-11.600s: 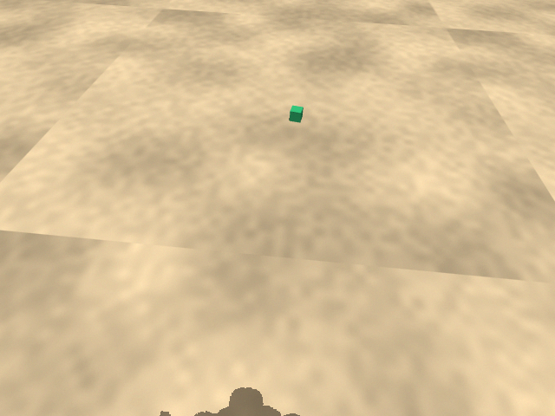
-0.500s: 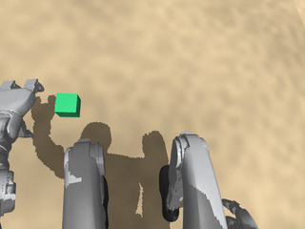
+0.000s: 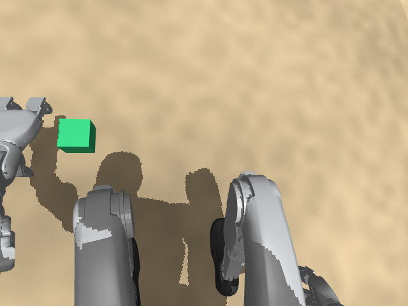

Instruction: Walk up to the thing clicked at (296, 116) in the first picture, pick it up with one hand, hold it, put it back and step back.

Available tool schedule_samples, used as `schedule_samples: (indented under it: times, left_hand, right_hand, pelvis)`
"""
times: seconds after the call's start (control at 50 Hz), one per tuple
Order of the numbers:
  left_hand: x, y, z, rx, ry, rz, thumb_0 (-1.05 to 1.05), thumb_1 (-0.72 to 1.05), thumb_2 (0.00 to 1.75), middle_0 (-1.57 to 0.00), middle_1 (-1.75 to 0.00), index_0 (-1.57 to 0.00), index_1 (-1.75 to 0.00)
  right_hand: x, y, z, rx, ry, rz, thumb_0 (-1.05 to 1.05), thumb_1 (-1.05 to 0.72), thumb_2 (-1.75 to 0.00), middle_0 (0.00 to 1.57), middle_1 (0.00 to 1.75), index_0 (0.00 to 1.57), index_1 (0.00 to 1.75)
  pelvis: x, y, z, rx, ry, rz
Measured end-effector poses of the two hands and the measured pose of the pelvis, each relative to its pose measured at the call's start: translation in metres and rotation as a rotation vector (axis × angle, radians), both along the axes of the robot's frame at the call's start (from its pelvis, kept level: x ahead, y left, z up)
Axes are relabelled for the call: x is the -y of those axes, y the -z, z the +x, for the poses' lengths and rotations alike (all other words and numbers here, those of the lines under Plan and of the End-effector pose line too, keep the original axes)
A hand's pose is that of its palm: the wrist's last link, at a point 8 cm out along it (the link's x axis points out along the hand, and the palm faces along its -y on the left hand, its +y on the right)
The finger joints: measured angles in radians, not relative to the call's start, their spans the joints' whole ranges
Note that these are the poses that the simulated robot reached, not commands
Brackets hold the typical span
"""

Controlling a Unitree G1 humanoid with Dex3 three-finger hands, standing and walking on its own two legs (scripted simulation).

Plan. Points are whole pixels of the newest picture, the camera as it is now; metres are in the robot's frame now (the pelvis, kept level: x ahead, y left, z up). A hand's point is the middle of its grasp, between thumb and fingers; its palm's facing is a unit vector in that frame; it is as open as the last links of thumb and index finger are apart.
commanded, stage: rise first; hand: left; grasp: from above
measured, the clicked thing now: (77, 136) +0.48 +0.26 -0.30
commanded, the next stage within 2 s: approach in 0.46 s
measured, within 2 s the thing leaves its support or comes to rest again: neither
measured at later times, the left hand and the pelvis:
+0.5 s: hand (33, 143) +0.42 +0.31 -0.18, palm faces -0.46 -0.04 -0.89, open 14.3 cm; pelvis +0.00 +0.00 -0.01, yaw +0 degrees
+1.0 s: hand (64, 117) +0.48 +0.25 -0.18, palm faces -0.39 +0.01 -0.92, open 14.2 cm; pelvis +0.01 +0.00 -0.01, yaw -1 degrees
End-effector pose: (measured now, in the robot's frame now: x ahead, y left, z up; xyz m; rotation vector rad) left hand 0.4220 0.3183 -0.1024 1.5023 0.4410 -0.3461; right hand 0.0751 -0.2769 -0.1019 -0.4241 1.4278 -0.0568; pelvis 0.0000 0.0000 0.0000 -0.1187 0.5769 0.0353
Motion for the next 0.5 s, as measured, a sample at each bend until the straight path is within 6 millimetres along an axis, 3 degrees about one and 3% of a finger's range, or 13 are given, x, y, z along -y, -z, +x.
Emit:
schedule_samples:
  times: [0.5]
  left_hand:
    - [0.007, 0.019, 0.009, 0.024, -0.001, 0.009, 0.0, -0.53, 1.0, -0.07, -0.97, -0.07, -0.97]
  right_hand:
    - [0.005, 0.012, -0.009, -0.04, -0.018, -0.008, 0.0, -0.91, -0.9, 0.2, 0.3, 0.2, 0.3]
  pelvis:
    - [0.003, 0.014, 0.003, 0.0, 0.007, 0.003]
